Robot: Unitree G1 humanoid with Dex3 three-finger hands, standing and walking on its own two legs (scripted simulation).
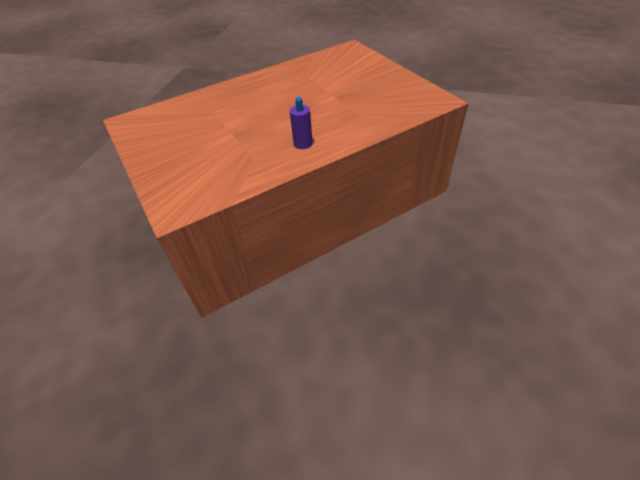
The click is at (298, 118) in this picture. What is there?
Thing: necked bottle
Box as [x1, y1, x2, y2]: [290, 97, 312, 148]
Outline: 297,97 295,100 296,104 290,109 293,142 297,148 306,148 310,146 312,143 309,108 302,104 300,97
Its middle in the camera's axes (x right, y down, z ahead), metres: -0.07 -0.39 +1.31
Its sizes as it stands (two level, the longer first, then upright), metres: 0.067 0.067 0.176
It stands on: a support 0.45 m high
